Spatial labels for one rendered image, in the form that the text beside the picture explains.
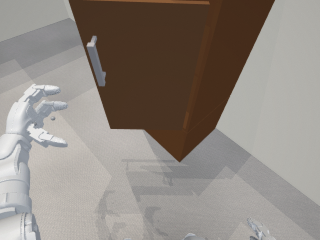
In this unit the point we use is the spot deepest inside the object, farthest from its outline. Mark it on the robot right hand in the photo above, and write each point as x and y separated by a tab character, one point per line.
260	230

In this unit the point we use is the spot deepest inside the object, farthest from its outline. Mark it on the robot left forearm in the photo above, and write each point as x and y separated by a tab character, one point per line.
14	175

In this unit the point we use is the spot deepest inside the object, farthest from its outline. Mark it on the robot left upper arm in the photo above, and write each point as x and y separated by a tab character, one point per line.
22	226

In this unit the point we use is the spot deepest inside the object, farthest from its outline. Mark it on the right robot shin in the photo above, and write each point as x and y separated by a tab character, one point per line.
190	234

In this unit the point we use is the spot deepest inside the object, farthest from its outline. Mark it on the robot left hand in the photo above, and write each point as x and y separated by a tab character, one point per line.
22	115

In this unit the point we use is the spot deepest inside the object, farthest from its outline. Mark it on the handle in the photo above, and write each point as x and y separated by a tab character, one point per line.
93	54

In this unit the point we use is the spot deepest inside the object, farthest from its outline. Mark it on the cupboard door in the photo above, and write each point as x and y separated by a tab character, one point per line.
149	51

